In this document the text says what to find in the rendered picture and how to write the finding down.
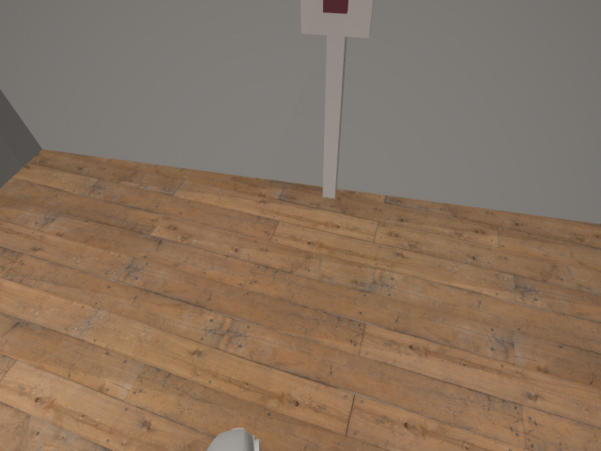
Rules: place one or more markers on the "robot left thigh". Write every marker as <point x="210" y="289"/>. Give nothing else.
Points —
<point x="235" y="440"/>

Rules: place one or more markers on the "panel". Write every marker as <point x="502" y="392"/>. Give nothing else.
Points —
<point x="337" y="27"/>

